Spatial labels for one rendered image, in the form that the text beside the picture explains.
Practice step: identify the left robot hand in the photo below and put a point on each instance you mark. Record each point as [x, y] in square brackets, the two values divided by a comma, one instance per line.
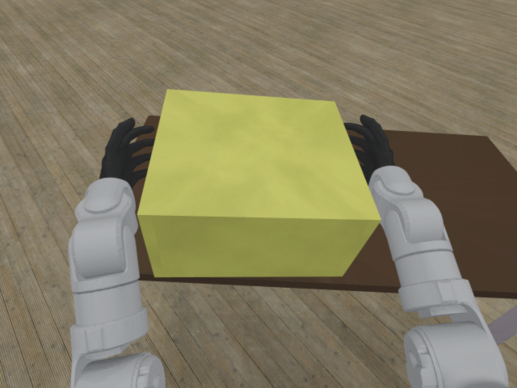
[117, 161]

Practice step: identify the right robot hand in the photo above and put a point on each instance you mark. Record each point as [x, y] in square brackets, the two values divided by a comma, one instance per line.
[376, 146]

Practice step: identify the robot right forearm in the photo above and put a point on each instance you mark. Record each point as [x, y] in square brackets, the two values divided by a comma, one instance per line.
[430, 279]

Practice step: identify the left robot upper arm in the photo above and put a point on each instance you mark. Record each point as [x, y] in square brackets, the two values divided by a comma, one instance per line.
[139, 370]

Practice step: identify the table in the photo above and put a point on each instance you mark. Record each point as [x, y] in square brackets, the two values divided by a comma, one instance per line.
[465, 176]

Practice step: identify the right robot upper arm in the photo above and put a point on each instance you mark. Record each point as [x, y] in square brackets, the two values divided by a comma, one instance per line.
[452, 355]

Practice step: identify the carton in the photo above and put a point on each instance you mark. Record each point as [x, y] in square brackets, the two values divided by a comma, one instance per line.
[253, 186]

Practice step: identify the robot left forearm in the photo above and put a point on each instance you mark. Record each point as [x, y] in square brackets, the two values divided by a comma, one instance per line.
[104, 275]

